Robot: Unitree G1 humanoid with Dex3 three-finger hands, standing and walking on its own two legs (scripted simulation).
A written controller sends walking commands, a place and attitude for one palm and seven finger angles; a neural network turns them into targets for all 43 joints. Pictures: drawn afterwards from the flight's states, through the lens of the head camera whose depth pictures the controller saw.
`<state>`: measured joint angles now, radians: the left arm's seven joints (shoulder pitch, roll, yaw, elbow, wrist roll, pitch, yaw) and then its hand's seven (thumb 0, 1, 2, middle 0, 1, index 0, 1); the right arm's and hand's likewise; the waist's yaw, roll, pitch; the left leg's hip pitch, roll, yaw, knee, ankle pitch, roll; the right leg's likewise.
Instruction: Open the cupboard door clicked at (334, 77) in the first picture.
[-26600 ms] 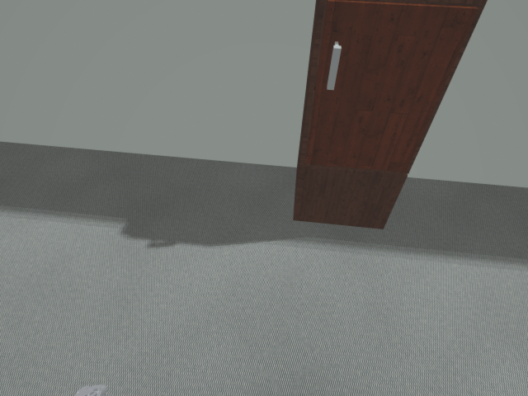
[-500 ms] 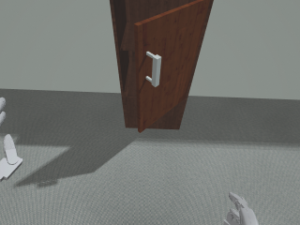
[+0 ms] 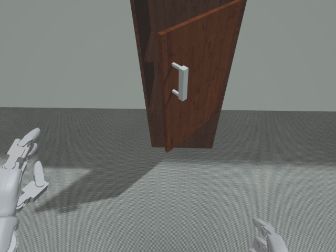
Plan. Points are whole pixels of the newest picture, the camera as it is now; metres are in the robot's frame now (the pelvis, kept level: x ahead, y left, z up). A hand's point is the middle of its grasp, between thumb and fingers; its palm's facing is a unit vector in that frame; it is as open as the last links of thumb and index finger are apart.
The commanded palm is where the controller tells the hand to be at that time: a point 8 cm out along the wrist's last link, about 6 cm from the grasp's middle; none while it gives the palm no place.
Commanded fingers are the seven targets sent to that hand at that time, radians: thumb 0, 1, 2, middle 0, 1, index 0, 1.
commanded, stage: let the arm hang, fingers relaxed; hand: left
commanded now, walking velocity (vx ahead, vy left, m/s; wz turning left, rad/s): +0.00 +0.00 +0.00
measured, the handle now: (178, 81) +0.64 +0.01 +0.05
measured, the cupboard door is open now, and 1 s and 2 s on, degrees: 46 46 46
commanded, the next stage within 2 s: look to check the result in 1.04 s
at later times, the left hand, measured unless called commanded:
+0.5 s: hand out of the picture -0.03 +0.19 -0.17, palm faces +0.04 -0.97 -0.25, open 7.2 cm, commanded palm none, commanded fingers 0.00 0.90 0.90 -0.20 -0.30 -0.20 -0.30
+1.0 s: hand out of the picture -0.01 +0.16 -0.17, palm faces +0.04 -0.98 -0.18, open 7.3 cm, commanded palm none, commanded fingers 0.00 0.90 0.90 -0.20 -0.30 -0.20 -0.30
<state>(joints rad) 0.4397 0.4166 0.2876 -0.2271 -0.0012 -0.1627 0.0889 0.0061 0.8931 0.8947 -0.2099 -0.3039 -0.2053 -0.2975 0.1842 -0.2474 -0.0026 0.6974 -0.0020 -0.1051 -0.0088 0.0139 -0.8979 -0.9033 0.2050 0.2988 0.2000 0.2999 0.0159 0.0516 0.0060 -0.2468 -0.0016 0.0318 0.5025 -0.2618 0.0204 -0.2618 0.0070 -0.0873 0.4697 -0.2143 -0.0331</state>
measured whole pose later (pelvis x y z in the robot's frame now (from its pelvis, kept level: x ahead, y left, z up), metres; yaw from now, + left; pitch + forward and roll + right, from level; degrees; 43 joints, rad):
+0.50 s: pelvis -0.02 -0.01 +0.00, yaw +1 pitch -2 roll +0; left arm 0.31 0.19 0.02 1.09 0.01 0.02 0.02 0.00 0.95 0.89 -0.21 -0.30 -0.20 -0.30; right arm 0.34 -0.16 0.01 1.09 -0.03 0.04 -0.02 0.01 -0.90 -0.90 0.20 0.30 0.20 0.30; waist -0.01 0.03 0.05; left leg -0.22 -0.01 0.02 0.46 -0.21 0.02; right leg -0.23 0.00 -0.10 0.43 -0.18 -0.05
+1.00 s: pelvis +0.00 -0.01 +0.00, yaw +0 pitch -1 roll +0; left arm 0.28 0.13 0.02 1.14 0.01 0.00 0.03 0.01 0.93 0.89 -0.20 -0.30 -0.20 -0.30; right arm 0.32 -0.12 0.01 1.14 -0.03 0.01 -0.03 0.01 -0.90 -0.90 0.20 0.30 0.20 0.30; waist -0.01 0.01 0.03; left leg -0.18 0.00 0.03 0.42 -0.22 0.01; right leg -0.21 0.01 -0.08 0.42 -0.19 -0.04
